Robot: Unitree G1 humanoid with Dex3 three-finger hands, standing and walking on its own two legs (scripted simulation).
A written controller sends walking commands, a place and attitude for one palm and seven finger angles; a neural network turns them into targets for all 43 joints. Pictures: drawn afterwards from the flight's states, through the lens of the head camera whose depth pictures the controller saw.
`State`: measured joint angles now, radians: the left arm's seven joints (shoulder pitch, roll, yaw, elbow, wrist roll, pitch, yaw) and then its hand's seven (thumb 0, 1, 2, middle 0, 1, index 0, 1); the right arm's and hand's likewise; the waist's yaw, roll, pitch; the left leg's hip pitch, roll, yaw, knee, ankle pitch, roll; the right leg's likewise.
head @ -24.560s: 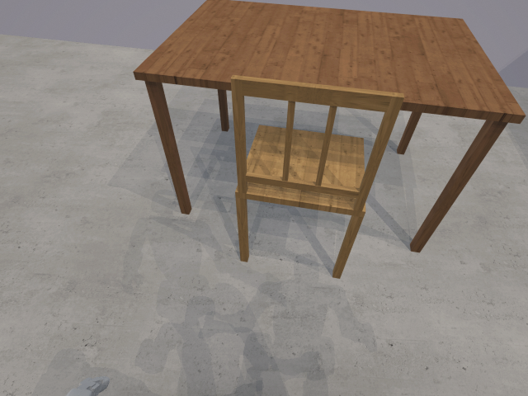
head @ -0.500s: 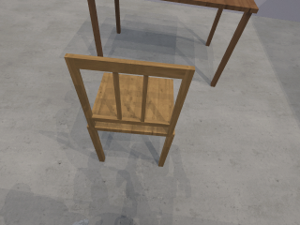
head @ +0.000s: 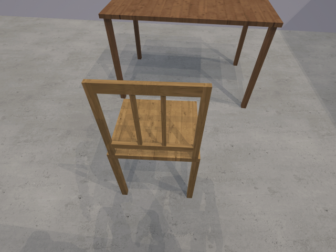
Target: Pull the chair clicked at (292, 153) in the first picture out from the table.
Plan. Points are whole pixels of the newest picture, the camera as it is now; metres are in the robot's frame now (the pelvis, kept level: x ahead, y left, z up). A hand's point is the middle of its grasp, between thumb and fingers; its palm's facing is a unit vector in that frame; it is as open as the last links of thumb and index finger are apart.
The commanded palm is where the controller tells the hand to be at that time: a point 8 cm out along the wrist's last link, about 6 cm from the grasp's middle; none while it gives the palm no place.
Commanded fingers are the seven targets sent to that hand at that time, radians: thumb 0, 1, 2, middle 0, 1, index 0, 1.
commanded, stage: let the arm hang, fingers relaxed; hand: left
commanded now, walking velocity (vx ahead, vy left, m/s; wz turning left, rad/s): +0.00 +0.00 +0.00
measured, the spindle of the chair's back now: (136, 121) +0.58 +0.16 -0.10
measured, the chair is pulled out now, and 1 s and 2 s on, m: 0.70 0.70 0.70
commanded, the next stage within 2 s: look to check the result in 0.26 s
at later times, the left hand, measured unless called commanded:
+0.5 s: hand out of the picture -0.01 +0.15 -0.18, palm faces +0.03 -0.99 -0.16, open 7.4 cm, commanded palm none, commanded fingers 0.00 0.90 0.90 -0.20 -0.30 -0.20 -0.30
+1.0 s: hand out of the picture +0.00 +0.16 -0.18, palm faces +0.04 -0.99 -0.16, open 7.3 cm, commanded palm none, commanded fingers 0.00 0.90 0.90 -0.20 -0.30 -0.20 -0.30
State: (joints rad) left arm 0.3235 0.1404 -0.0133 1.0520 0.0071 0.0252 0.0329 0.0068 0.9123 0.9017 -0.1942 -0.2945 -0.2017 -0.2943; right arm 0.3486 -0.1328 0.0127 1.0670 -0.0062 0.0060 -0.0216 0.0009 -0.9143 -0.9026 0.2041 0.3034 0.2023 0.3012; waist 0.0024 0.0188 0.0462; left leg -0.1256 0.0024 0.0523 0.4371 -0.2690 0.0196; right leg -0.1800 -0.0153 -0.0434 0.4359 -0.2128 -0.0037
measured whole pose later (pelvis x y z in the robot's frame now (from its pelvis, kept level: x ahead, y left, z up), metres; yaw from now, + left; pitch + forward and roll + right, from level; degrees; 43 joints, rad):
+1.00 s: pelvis +0.01 +0.01 +0.00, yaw +0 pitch -2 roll +0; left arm 0.32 0.11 0.00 1.09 0.01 0.01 0.04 0.01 0.91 0.90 -0.19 -0.29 -0.20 -0.29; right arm 0.34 -0.10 0.01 1.10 0.00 -0.02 -0.04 0.00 -0.91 -0.90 0.20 0.30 0.20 0.30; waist 0.00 0.00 0.06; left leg -0.12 -0.01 0.06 0.43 -0.28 0.03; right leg -0.18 -0.02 -0.04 0.43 -0.23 0.01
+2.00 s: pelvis +0.01 +0.01 +0.00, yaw +0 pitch -2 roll +0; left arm 0.32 0.11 0.00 1.09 0.01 0.01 0.04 0.01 0.91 0.90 -0.19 -0.29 -0.20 -0.29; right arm 0.35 -0.10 0.01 1.10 0.00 -0.02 -0.04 0.00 -0.91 -0.90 0.20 0.30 0.20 0.30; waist 0.00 0.00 0.06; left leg -0.11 -0.01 0.06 0.42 -0.28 0.03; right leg -0.17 -0.03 -0.03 0.43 -0.23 0.01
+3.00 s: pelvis +0.01 +0.00 +0.00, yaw +0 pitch -2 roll +0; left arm 0.31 0.11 0.01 1.09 0.01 0.01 0.04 0.01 0.91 0.90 -0.19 -0.29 -0.20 -0.29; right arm 0.33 -0.11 0.01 1.11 0.00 -0.02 -0.04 0.00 -0.91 -0.90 0.20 0.30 0.20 0.30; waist 0.00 0.00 0.07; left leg -0.11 -0.01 0.06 0.41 -0.28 0.03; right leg -0.17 -0.02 -0.04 0.43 -0.23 0.00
